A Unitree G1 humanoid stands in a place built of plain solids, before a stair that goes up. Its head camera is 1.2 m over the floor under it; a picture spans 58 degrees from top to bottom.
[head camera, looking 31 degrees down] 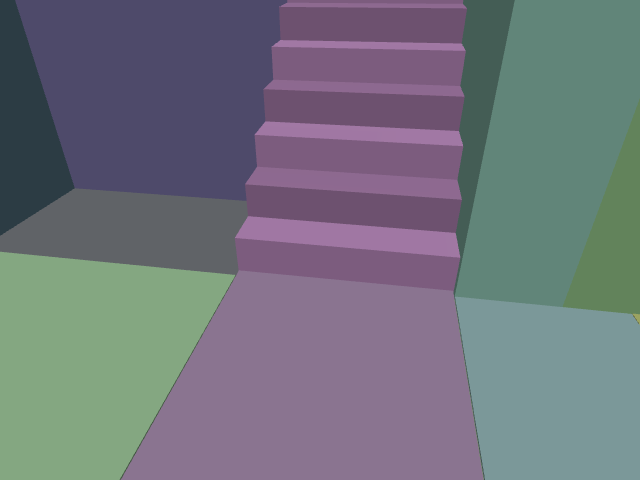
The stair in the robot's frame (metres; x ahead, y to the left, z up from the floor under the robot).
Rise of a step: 0.18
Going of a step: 0.20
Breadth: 1.11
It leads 9 degrees to the right of straight ahead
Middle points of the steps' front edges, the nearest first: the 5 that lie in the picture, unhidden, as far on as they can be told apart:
1.63 -0.15 0.18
1.83 -0.19 0.36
2.03 -0.22 0.54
2.23 -0.25 0.71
2.43 -0.29 0.89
